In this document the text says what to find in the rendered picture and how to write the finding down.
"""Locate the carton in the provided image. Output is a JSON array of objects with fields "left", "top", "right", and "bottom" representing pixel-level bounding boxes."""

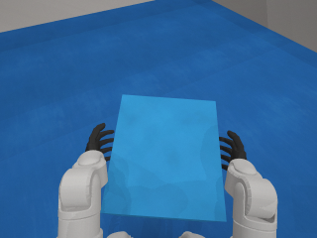
[{"left": 100, "top": 94, "right": 227, "bottom": 222}]

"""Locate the robot left forearm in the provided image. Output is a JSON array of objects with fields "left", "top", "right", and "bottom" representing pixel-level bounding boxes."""
[{"left": 56, "top": 150, "right": 108, "bottom": 238}]

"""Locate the right robot hand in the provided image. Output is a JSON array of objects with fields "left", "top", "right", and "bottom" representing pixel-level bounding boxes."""
[{"left": 219, "top": 130, "right": 247, "bottom": 171}]

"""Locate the left robot hand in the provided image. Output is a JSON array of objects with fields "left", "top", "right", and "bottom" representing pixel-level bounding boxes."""
[{"left": 85, "top": 123, "right": 115, "bottom": 162}]

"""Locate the robot right forearm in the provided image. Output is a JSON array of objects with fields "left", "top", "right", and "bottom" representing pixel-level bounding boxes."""
[{"left": 224, "top": 159, "right": 278, "bottom": 238}]

